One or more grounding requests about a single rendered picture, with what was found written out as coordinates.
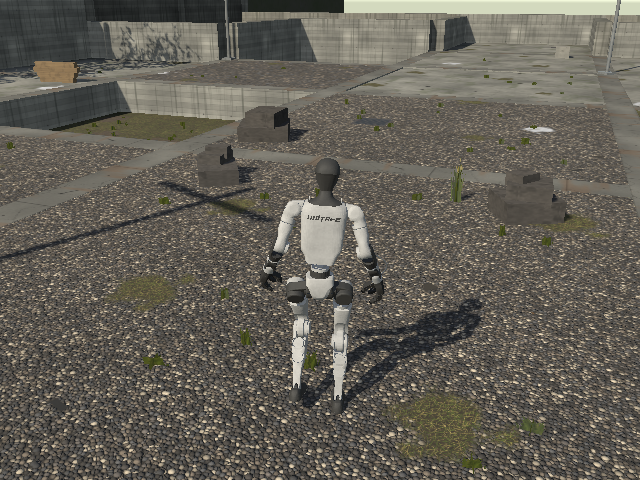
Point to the robot right forearm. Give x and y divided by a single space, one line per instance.
372 267

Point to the robot right shin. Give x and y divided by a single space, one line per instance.
339 366

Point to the left robot hand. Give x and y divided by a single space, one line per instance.
272 277

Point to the left robot thigh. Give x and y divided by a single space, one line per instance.
296 295

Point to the robot left forearm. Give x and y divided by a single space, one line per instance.
272 260

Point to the left robot upper arm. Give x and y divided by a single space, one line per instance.
292 209

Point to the right robot upper arm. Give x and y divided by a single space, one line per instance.
355 213

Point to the right robot hand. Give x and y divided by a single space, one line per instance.
379 288

